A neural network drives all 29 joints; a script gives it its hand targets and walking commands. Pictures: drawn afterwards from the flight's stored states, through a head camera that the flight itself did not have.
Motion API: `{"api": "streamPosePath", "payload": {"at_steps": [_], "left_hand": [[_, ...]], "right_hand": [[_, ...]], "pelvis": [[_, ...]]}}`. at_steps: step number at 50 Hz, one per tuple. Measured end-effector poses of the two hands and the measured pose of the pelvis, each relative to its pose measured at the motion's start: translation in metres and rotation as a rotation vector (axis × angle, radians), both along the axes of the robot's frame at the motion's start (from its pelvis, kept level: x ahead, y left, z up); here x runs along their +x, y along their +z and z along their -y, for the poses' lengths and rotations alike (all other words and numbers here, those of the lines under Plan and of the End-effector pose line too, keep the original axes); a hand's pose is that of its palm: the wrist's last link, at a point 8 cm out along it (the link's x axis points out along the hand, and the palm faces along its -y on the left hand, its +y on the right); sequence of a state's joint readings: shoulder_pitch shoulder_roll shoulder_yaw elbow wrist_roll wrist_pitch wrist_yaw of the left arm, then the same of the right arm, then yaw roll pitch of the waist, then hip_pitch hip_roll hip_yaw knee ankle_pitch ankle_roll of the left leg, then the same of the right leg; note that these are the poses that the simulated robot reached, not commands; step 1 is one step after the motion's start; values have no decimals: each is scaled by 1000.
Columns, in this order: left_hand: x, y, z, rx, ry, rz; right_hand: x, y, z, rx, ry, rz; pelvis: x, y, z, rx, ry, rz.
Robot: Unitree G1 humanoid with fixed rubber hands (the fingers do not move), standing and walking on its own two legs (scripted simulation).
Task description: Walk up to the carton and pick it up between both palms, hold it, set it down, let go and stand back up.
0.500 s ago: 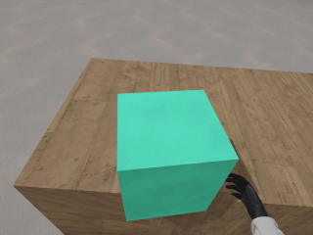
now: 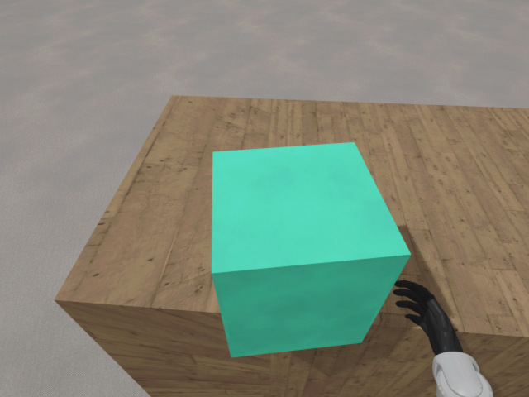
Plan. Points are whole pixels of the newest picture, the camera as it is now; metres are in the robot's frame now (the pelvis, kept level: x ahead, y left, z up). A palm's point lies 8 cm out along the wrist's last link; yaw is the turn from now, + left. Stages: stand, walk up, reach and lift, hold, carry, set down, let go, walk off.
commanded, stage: stand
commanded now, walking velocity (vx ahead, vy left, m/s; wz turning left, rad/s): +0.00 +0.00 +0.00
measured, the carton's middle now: (291, 252) +0.31 -0.03 +0.07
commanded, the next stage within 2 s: none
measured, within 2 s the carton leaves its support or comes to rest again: neither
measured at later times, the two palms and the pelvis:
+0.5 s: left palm out of the picture -0.08 +0.22 -0.14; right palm (451, 353) +0.17 -0.24 +0.00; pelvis -0.07 -0.02 -0.01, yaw +1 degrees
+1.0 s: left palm out of the picture -0.03 +0.21 -0.13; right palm (455, 356) +0.17 -0.25 +0.00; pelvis -0.07 -0.04 -0.01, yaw +1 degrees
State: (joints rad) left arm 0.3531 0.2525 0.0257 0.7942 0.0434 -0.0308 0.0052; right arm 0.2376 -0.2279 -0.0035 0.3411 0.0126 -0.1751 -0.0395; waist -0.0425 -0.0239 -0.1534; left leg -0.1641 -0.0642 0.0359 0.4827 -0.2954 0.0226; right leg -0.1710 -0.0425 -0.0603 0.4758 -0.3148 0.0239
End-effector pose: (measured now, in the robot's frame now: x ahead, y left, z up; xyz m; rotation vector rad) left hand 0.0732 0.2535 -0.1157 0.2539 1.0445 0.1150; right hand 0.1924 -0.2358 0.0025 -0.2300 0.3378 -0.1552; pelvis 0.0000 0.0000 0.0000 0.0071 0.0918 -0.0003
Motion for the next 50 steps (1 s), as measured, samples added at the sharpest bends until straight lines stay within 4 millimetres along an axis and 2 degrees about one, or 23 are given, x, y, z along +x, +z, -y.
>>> {"api": "streamPosePath", "payload": {"at_steps": [9, 18, 25, 29, 33, 50], "left_hand": [[-64, -20, 7, -22, 67, -83], [-125, -18, 22, -25, 134, -125], [-154, -20, 38, -46, 143, -165], [-156, -20, 46, -58, 135, -167], [-150, -19, 49, -58, 131, -148], [-101, -14, 48, -49, 98, -54]], "right_hand": [[-1, -1, 0, -18, 17, 23], [-8, -1, 4, -9, 59, 20], [-20, -1, 8, 5, 83, 18], [-23, -2, 9, 14, 88, 16], [-23, -1, 10, 19, 94, 20], [-24, -2, 11, 42, 90, 26]], "pelvis": [[-28, -11, 4, 7, 9, 34], [-56, -10, 15, 4, 21, 76], [-70, -8, 25, 3, 25, 88], [-75, -7, 29, 3, 26, 88], [-76, -7, 33, 2, 27, 88], [-72, -8, 39, -2, 18, 91]]}}
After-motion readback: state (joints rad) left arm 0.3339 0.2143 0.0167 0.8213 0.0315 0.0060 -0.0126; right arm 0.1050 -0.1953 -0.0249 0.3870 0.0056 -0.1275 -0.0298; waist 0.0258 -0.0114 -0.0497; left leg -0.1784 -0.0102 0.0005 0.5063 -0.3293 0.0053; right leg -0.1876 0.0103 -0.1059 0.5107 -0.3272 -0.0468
